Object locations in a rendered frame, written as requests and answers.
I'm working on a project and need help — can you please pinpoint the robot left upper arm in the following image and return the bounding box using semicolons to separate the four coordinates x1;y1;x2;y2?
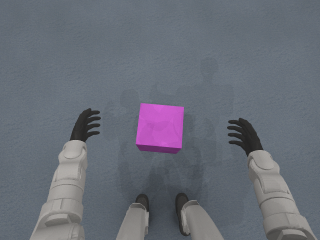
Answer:
31;222;85;240

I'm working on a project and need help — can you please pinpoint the robot right shin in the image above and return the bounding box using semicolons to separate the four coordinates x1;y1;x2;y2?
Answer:
182;200;199;225

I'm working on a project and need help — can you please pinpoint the left robot hand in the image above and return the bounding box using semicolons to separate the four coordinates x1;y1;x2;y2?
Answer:
69;108;101;143

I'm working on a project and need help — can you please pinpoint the carton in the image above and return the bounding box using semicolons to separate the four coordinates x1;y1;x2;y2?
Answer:
135;103;184;154

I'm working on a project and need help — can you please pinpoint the robot right forearm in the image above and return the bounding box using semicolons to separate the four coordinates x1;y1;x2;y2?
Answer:
247;150;317;240

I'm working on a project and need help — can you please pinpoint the robot left forearm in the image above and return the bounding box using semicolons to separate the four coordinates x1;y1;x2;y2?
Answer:
29;140;88;240

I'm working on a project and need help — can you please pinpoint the right robot hand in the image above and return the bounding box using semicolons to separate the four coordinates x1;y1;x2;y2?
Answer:
227;118;263;157

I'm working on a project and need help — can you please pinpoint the robot left thigh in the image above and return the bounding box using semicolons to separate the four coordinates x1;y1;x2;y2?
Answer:
116;208;149;240

